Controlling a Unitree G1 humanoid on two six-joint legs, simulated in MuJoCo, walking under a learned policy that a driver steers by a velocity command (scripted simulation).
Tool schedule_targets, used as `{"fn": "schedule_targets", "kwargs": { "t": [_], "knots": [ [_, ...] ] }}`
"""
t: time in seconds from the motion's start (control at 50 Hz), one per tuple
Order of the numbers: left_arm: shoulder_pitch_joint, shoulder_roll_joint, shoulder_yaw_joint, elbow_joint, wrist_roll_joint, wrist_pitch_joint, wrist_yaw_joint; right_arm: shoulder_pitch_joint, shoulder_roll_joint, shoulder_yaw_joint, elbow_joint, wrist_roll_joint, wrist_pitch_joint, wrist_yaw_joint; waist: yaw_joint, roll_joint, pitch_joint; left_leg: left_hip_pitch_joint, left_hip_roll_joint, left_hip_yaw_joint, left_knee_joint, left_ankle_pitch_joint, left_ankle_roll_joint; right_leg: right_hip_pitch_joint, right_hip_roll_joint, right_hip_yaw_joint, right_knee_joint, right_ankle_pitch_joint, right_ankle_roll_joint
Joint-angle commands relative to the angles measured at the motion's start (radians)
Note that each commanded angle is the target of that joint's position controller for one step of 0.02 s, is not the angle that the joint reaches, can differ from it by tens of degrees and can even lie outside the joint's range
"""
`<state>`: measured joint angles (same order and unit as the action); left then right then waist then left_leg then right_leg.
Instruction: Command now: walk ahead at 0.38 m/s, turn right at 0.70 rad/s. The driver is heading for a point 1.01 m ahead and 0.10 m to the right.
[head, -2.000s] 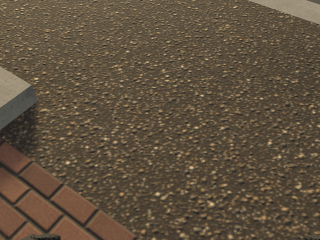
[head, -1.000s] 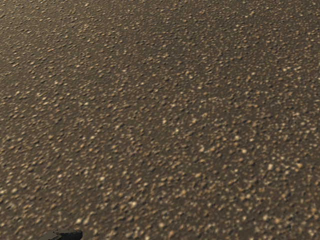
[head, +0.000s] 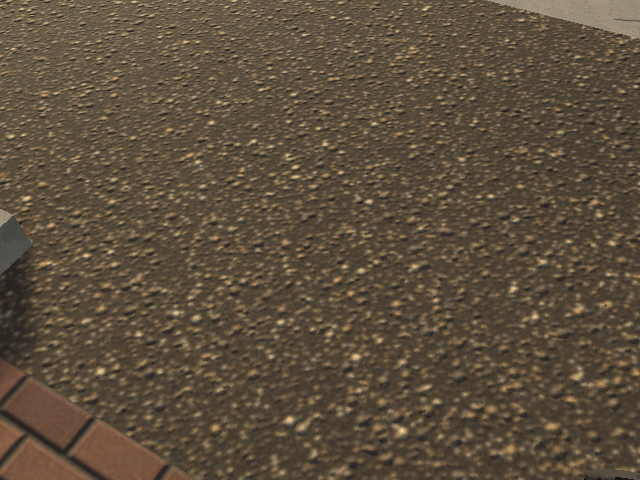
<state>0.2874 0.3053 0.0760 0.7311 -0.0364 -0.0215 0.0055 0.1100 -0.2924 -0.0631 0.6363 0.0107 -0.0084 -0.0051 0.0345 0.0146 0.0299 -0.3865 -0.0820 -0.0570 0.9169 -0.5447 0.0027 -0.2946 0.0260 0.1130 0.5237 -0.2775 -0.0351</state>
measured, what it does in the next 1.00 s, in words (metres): walks ahead: left foot, then right foot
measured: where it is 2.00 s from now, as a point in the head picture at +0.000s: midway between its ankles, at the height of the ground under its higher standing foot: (433, 213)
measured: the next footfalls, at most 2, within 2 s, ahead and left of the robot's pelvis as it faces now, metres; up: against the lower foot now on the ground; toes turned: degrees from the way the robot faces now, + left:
left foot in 0.14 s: +0.09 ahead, +0.14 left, +0.00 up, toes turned -13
right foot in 0.56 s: +0.36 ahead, -0.23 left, +0.00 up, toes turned -24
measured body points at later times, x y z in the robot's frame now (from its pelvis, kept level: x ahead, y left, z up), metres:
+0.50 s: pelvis +0.20 -0.04 -0.02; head +0.24 -0.05 +0.43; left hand +0.54 +0.05 -0.08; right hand +0.01 -0.26 -0.13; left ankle +0.05 +0.15 -0.74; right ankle +0.29 -0.21 -0.70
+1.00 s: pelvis +0.60 -0.21 -0.03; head +0.63 -0.21 +0.42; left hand +0.59 +0.05 -0.17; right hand +0.77 -0.48 -0.12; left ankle +0.78 -0.21 -0.72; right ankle +0.33 -0.23 -0.71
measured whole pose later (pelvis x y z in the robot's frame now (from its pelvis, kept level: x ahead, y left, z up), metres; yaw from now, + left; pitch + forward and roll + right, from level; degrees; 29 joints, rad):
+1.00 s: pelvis +0.60 -0.21 -0.03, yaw -4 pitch +0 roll -2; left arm 0.47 0.24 0.02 0.92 0.03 -0.07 0.03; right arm 0.06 -0.29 -0.02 0.74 -0.01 -0.02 0.08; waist 0.01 0.03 0.06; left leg -0.64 -0.03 0.19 0.74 -0.02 0.18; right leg 0.29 0.04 -0.33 0.37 -0.44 0.03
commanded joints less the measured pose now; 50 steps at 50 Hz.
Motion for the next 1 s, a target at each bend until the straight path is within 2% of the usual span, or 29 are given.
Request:
{"fn": "schedule_targets", "kwargs": {
  "t": [0.02, 0.06, 0.12, 0.14, 0.16, 0.18, 0.2, 0.22, 0.26, 0.3, 0.38, 0.46, 0.5, 0.52, 0.54, 0.56, 0.58, 0.6, 0.62, 0.64, 0.66, 0.7, 0.78, 0.8, 0.84, 0.88, 0.92, 0.96, 1.0],
  "knots": [
    [-0.021, 0.187, 0.049, -0.083, -0.003, 0.0, 0.025, -0.125, -0.061, -0.024, -0.118, 0.009, -0.07, 0.031, -0.002, -0.184, -0.04, -0.134, 0.029, -0.02, -0.155, 0.041, -0.014, 0.133, -0.21, 0.428, -0.324, -0.369, -0.188],
    [-0.071, 0.191, 0.051, -0.117, -0.006, 0.007, 0.029, -0.069, -0.043, -0.025, -0.089, 0.013, -0.096, 0.039, -0.037, -0.192, -0.057, 0.056, -0.002, 0.005, -0.312, 0.09, -0.022, 0.019, -0.144, 0.356, -0.298, -0.282, -0.165],
    [-0.142, 0.139, 0.033, -0.172, -0.006, 0.018, 0.027, 0.059, -0.077, -0.049, -0.035, 0.035, -0.104, 0.026, -0.111, -0.158, -0.065, 0.353, 0.017, 0.04, -0.564, 0.368, -0.036, -0.17, -0.074, 0.312, -0.193, -0.239, -0.103],
    [-0.19, 0.185, 0.064, -0.16, 0.083, 0.03, -0.011, 0.222, -0.125, -0.04, 0.017, -0.051, -0.067, 0.001, -0.176, -0.077, -0.088, 0.581, 0.069, 0.018, -0.553, 0.239, -0.016, -0.367, 0.037, 0.19, 0.001, -0.282, -0.052],
    [-0.224, 0.061, 0.033, -0.22, 0.081, 0.021, -0.018, 0.328, -0.216, -0.055, 0.012, -0.072, -0.057, -0.015, -0.217, 0.182, -0.111, 0.657, 0.345, -0.269, -0.655, -0.055, 0.02, -0.522, 0.114, 0.068, 0.308, -0.334, -0.022],
    [-0.228, 0.025, 0.008, -0.271, 0.062, 0.019, -0.029, 0.243, -0.299, -0.07, -0.008, -0.089, -0.048, -0.023, -0.152, 0.261, -0.077, 0.552, 0.561, -0.661, -0.782, -0.317, 0.125, -0.687, 0.044, 0.018, 0.477, -0.237, -0.006],
    [-0.243, 0.072, 0.013, -0.257, 0.07, 0.023, -0.038, 0.179, -0.231, -0.055, -0.023, -0.083, -0.048, -0.019, -0.123, 0.102, -0.01, 0.481, 0.543, -0.618, -0.766, -0.302, 0.148, -0.702, -0.044, 0.026, 0.584, -0.128, -0.009],
    [-0.215, 0.089, 0.02, -0.232, 0.077, 0.023, -0.056, 0.166, -0.177, -0.036, -0.02, -0.066, -0.053, -0.012, -0.096, 0.058, 0.0, 0.453, 0.476, -0.472, -0.74, -0.213, 0.119, -0.685, -0.05, 0.02, 0.616, -0.064, -0.005],
    [-0.161, 0.097, 0.022, -0.194, 0.08, 0.031, -0.091, 0.181, -0.148, -0.018, -0.001, -0.055, -0.066, -0.014, -0.076, 0.093, -0.008, 0.414, 0.377, -0.251, -0.757, -0.026, 0.085, -0.627, -0.069, -0.025, 0.696, 0.011, 0.013],
    [-0.186, 0.084, 0.011, -0.196, 0.082, 0.039, -0.105, 0.248, -0.139, -0.013, 0.036, -0.051, -0.083, -0.004, -0.09, 0.1, 0.023, 0.389, 0.34, -0.141, -0.776, 0.076, 0.08, -0.631, -0.071, -0.03, 0.735, 0.072, 0.014],
    [-0.301, 0.072, -0.007, -0.221, 0.084, 0.032, -0.107, 0.347, -0.117, -0.005, 0.102, -0.057, -0.108, 0.011, -0.107, 0.067, 0.104, 0.402, 0.34, -0.024, -0.818, 0.216, 0.105, -0.666, -0.032, -0.003, 0.594, 0.135, 0.003],
    [-0.455, 0.053, -0.037, -0.265, 0.082, 0.013, -0.124, 0.408, -0.126, 0.0, 0.167, -0.051, -0.103, 0.005, -0.136, 0.077, 0.163, 0.371, 0.351, 0.1, -0.91, 0.488, 0.119, -0.481, -0.031, -0.173, 0.288, 0.121, -0.045],
    [-0.423, 0.042, -0.047, -0.255, 0.088, 0.006, -0.11, 0.425, -0.161, 0.0, 0.22, -0.038, -0.09, 0.001, -0.09, 0.102, 0.128, 0.407, 0.343, 0.148, -0.814, 1.017, 0.123, -0.284, 0.012, -0.26, 0.17, 0.02, -0.099],
    [-0.328, 0.055, -0.038, -0.23, 0.091, 0.004, -0.093, 0.435, -0.195, -0.003, 0.244, -0.035, -0.085, -0.001, -0.033, 0.136, 0.048, 0.426, 0.358, 0.152, -0.662, 1.395, 0.127, -0.131, 0.064, -0.282, 0.176, -0.037, -0.12],
    [-0.123, 0.09, -0.019, -0.175, 0.089, -0.002, -0.073, 0.423, -0.228, -0.008, 0.255, -0.029, -0.079, -0.004, 0.076, 0.155, -0.068, 0.371, 0.366, 0.146, -0.434, 1.549, 0.123, 0.12, 0.092, -0.252, 0.151, -0.05, -0.135],
    [0.115, 0.143, 0.007, -0.105, 0.096, -0.012, -0.05, 0.354, -0.238, -0.009, 0.239, -0.016, -0.081, -0.005, 0.222, 0.145, -0.18, 0.158, 0.322, 0.152, -0.127, 1.354, 0.105, 0.461, 0.013, -0.133, 0.07, 0.018, -0.146],
    [0.194, 0.265, 0.037, -0.073, 0.119, -0.022, -0.026, 0.392, -0.074, 0.026, 0.18, -0.01, -0.087, 0.017, 0.16, -0.106, -0.356, -0.173, 0.171, 0.116, 0.273, 0.375, 0.098, 0.788, -0.307, 0.25, -0.006, -0.386, -0.143],
    [0.224, 0.3, 0.041, -0.093, 0.107, -0.028, -0.016, 0.374, -0.077, 0.02, 0.142, 0.011, -0.097, 0.02, 0.157, -0.169, -0.494, -0.294, 0.073, -0.058, 0.492, 0.082, 0.112, 0.769, -0.491, 0.664, -0.198, -0.558, -0.131],
    [0.159, 0.245, 0.032, -0.057, 0.104, -0.028, -0.01, 0.247, -0.139, -0.002, 0.126, 0.011, -0.09, 0.015, 0.136, -0.055, -0.295, -0.367, 0.12, -0.087, 0.518, 0.223, 0.12, 0.591, -0.432, 0.54, -0.241, -0.481, -0.096],
    [0.09, 0.173, 0.012, -0.041, 0.1, -0.035, -0.011, 0.248, -0.1, 0.007, 0.125, 0.007, -0.088, 0.02, 0.071, -0.052, -0.124, -0.363, 0.167, -0.044, 0.464, 0.304, 0.113, 0.417, -0.399, 0.374, -0.252, -0.319, -0.096],
    [0.033, 0.125, 0.002, -0.035, 0.095, -0.045, -0.016, 0.271, -0.07, 0.012, 0.154, -0.003, -0.076, 0.028, 0.02, -0.05, -0.053, -0.312, 0.2, -0.032, 0.409, 0.334, 0.098, 0.295, -0.347, 0.246, -0.286, -0.192, -0.079],
    [0.01, 0.059, -0.017, -0.016, 0.074, -0.062, -0.014, 0.346, -0.021, 0.017, 0.202, -0.026, -0.036, 0.045, -0.046, -0.111, -0.011, -0.235, 0.227, -0.019, 0.383, 0.351, 0.075, 0.166, -0.288, 0.068, -0.34, -0.099, -0.058],
    [0.052, 0.004, -0.027, 0.049, 0.052, -0.097, -0.025, 0.179, 0.01, 0.017, 0.15, -0.025, -0.002, 0.065, -0.062, -0.088, 0.111, -0.369, 0.229, 0.027, 0.338, 0.46, 0.072, 0.143, -0.219, -0.202, -0.407, 0.245, 0.011],
    [0.051, 0.002, -0.029, 0.056, 0.056, -0.103, -0.026, 0.132, 0.023, 0.025, 0.127, -0.021, -0.003, 0.069, -0.065, -0.123, 0.122, -0.371, 0.217, 0.058, 0.284, 0.512, 0.075, 0.129, -0.203, -0.256, -0.419, 0.32, 0.014],
    [0.074, -0.004, -0.034, 0.077, 0.06, -0.109, -0.018, 0.053, 0.008, 0.029, 0.099, -0.015, -0.007, 0.078, -0.059, -0.105, 0.13, -0.377, 0.181, 0.128, 0.181, 0.588, 0.092, 0.169, -0.168, -0.342, -0.422, 0.54, 0.02],
    [0.078, 0.029, -0.032, 0.092, 0.058, -0.105, -0.002, -0.014, 0.007, 0.042, 0.064, -0.021, -0.014, 0.092, -0.073, -0.066, 0.148, -0.327, 0.158, 0.188, 0.0, 0.621, 0.12, 0.212, -0.178, -0.402, -0.425, 0.733, 0.033],
    [0.09, 0.086, -0.025, 0.096, 0.057, -0.103, 0.018, -0.026, -0.012, 0.044, 0.058, -0.019, -0.013, 0.097, -0.088, -0.07, 0.101, -0.184, 0.078, 0.268, -0.128, 0.653, 0.152, 0.282, -0.194, -0.428, -0.359, 1.111, 0.048],
    [0.063, 0.163, -0.007, 0.082, 0.062, -0.082, 0.044, 0.115, -0.069, 0.029, 0.095, -0.015, -0.002, 0.087, -0.18, -0.129, -0.012, 0.0, 0.011, 0.287, -0.141, 0.574, 0.179, 0.365, -0.237, -0.415, -0.154, 1.451, 0.056],
    [-0.053, 0.207, 0.01, 0.04, 0.078, -0.046, 0.049, 0.494, -0.172, -0.02, 0.203, -0.022, 0.008, 0.062, -0.367, -0.125, -0.167, 0.377, -0.012, 0.196, -0.171, 0.431, 0.246, 0.254, -0.267, -0.361, 0.343, 1.451, 0.033]
  ]
}}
